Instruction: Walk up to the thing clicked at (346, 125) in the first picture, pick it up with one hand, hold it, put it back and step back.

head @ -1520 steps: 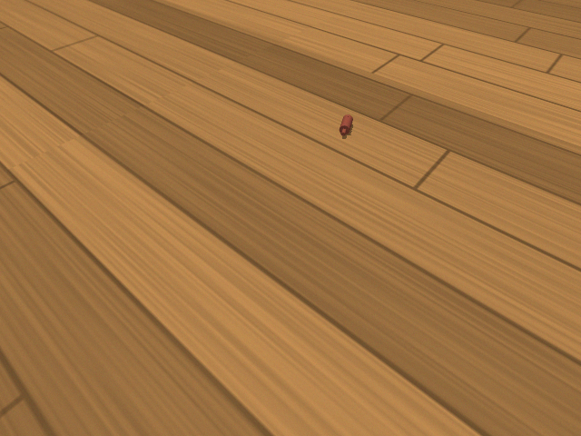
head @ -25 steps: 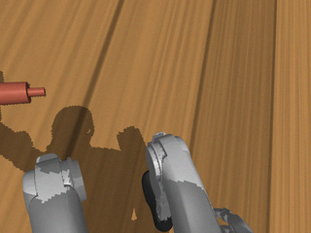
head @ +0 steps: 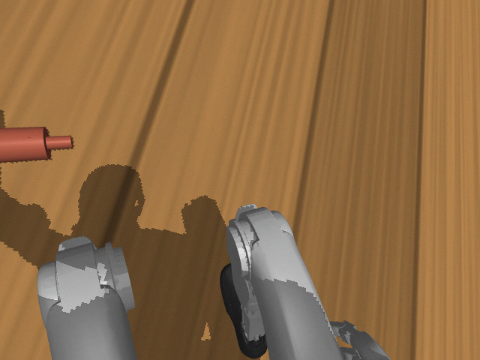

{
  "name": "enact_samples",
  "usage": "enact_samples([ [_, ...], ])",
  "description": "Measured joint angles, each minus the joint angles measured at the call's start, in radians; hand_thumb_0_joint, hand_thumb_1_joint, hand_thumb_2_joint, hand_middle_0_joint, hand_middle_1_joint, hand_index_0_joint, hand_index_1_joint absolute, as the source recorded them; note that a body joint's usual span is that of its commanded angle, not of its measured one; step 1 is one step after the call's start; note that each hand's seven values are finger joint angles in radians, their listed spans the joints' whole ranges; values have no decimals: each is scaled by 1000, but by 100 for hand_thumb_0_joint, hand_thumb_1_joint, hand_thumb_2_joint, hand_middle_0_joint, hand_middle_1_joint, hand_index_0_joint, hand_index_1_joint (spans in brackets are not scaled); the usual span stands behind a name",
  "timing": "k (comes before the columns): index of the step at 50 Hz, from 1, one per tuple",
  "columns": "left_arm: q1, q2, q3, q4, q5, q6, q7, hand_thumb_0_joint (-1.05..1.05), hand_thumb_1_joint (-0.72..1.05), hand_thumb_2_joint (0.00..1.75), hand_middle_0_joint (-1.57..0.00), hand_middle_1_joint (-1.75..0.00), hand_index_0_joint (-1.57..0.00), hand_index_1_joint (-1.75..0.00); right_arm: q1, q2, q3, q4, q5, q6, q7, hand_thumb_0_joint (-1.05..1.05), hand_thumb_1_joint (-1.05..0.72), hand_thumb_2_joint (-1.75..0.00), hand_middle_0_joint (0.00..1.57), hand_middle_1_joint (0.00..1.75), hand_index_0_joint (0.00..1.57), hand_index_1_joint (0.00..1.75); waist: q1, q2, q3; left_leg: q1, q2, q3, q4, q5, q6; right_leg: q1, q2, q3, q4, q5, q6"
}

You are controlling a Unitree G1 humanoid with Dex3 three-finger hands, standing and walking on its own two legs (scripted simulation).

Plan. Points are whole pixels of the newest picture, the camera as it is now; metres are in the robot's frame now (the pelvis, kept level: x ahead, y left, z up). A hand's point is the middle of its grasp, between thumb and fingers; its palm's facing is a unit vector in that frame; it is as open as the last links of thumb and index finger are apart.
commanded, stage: rise first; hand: left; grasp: from above
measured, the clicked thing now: (21, 144) +0.50 +0.30 -0.29
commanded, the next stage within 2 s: approach in 0.14 s
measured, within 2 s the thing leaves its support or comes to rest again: neither
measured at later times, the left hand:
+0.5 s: hand out of the picture +0.48 +0.33 -0.15, palm faces -0.43 -0.01 -0.90, open 13.2 cm
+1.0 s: hand out of the picture +0.48 +0.33 -0.17, palm faces -0.48 -0.04 -0.88, open 12.8 cm
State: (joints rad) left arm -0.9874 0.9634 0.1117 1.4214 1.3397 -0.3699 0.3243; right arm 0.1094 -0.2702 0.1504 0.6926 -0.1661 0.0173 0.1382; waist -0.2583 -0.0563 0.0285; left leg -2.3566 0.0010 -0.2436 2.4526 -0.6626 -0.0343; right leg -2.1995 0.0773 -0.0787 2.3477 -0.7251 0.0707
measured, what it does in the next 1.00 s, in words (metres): stands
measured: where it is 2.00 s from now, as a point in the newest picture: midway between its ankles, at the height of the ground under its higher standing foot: (185, 345)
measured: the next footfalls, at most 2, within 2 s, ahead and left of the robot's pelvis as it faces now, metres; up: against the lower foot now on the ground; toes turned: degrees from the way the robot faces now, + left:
none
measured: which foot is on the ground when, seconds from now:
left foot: down 0.00-1.00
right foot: down 0.00-1.00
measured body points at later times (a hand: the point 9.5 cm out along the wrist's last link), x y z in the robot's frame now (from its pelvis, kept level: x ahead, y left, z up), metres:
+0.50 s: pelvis +0.00 +0.00 +0.00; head +0.23 +0.11 +0.37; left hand +0.49 +0.33 -0.10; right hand +0.07 -0.26 -0.08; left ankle +0.07 +0.14 -0.29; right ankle +0.10 -0.14 -0.29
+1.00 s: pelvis -0.01 -0.01 +0.00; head +0.26 +0.09 +0.36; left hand +0.50 +0.33 -0.12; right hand +0.03 -0.27 -0.08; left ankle +0.07 +0.14 -0.29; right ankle +0.10 -0.14 -0.29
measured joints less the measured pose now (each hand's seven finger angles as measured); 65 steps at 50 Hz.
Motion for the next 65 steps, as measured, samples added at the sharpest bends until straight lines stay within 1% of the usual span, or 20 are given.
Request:
enact_samples([
  [3,2,-3,-3,-9,1,-1,-5,0,-42,91,-17,-96,-18,-95,0,-1,1,-2,1,2,0,0,-92,-90,20,30,21,30,1,1,-1,1,0,0,-1,1,1,2,0,0,-2,1,3],
  [11,3,-9,-3,-17,4,2,-9,0,-40,89,-20,-94,-21,-93,5,-1,1,-9,4,5,0,0,-92,-90,20,30,21,30,2,3,-7,-1,-1,3,-5,7,4,1,-2,1,-6,5,-2],
  [15,-2,-12,-17,-20,5,5,-14,0,-40,90,-20,-93,-21,-93,11,1,-1,-7,5,8,-1,0,-92,-90,20,30,21,30,2,6,-14,-2,-1,6,-8,9,4,0,-4,3,-7,7,-3],
  [17,-8,-17,-33,-21,5,9,-17,0,-40,89,-20,-94,-21,-93,15,2,-2,-6,6,9,-1,0,-92,-90,20,30,21,30,3,7,-19,-2,-2,8,-11,10,4,-1,-5,4,-7,7,-4],
  [21,-44,-35,-84,-9,-3,17,-22,0,-40,88,-19,-97,-21,-96,22,7,-1,-3,8,5,-4,0,-92,-90,20,30,21,30,-3,3,-29,-3,-2,13,-17,14,3,-4,-7,7,-9,9,-5],
  [24,-82,-56,-120,3,-2,29,-16,-1,-39,88,-18,-100,-21,-97,26,9,1,-4,8,-2,-8,0,-92,-90,20,30,21,30,-14,1,-33,-3,-1,14,-22,17,1,-8,-8,8,-12,13,-6],
  [26,-108,-67,-129,18,2,39,-6,-1,-39,88,-18,-101,-21,-98,28,8,6,-8,8,-4,-11,0,-92,-90,20,30,21,30,-27,3,-34,-6,-1,13,-25,20,1,-11,-7,7,-16,17,-5],
  [30,-150,-76,-116,62,22,76,19,0,-39,88,-19,-101,-21,-98,32,4,17,-28,7,-5,-17,0,-92,-90,20,30,21,30,-61,14,-30,-11,3,9,-30,23,2,-17,-4,4,-25,25,-2],
  [34,-156,-78,-98,98,13,127,30,0,-38,88,-20,-100,-22,-97,46,-4,30,-46,15,-4,-22,0,-92,-90,20,30,21,30,-91,28,-23,-13,8,11,-35,23,4,-23,0,5,-31,30,-1],
  [37,-129,-77,-79,95,-4,152,21,0,-37,88,-21,-98,-23,-96,59,-9,41,-55,23,1,-25,0,-92,-90,20,30,21,30,-101,33,-14,-10,14,14,-38,22,4,-25,3,8,-33,34,4],
  [42,-76,-63,-54,68,-42,158,-8,0,-36,87,-23,-94,-25,-92,73,-13,54,-58,31,2,-27,0,-92,-90,20,30,21,30,-96,29,5,-3,15,16,-40,23,0,-24,3,11,-30,36,10],
  [45,-58,-44,-41,35,-52,139,-31,0,-35,86,-25,-92,-26,-91,75,-16,55,-59,29,-3,-29,0,-92,-90,20,30,21,30,-81,24,20,-4,10,12,-37,27,-5,-25,0,8,-25,37,6],
  [47,-57,-30,-41,13,-56,124,-45,0,-34,86,-26,-91,-27,-90,74,-19,51,-58,24,-7,-29,0,-92,-90,20,30,21,30,-70,18,30,-5,6,10,-34,29,-8,-24,-2,6,-21,36,6],
  [50,-71,-15,-55,-9,-61,103,-61,0,-34,86,-27,-90,-28,-89,69,-23,45,-52,15,-9,-27,0,-92,-90,20,30,21,30,-54,10,32,-8,2,6,-29,28,-12,-25,-5,3,-16,33,5],
  [55,-106,-5,-91,-16,-53,78,-73,0,-33,90,-28,-92,-29,-91,48,-27,38,-47,7,-5,-25,0,-92,-90,20,30,21,30,-44,0,26,-9,-3,-4,-21,20,-14,-19,-8,-6,-14,24,5],
  [58,-113,-9,-105,-4,-48,69,-70,0,-32,91,-27,-94,-28,-92,33,-29,39,-52,5,2,-24,0,-92,-90,20,30,21,30,-48,-2,22,-4,-3,-8,-20,14,-13,-11,-7,-10,-17,20,2],
  [62,-105,-14,-100,22,-30,54,-52,0,-32,90,-26,-95,-28,-93,17,-30,49,-68,2,10,-24,0,-92,-90,20,30,21,30,-58,-3,24,5,-2,-12,-21,10,-10,1,-7,-15,-24,18,-2],
  [65,-100,-14,-91,44,-16,44,-28,0,-31,90,-25,-96,-27,-94,10,-29,62,-78,-2,10,-22,0,-92,-90,20,30,21,30,-67,-10,29,10,1,-13,-21,10,-8,5,-5,-16,-27,22,-2],
])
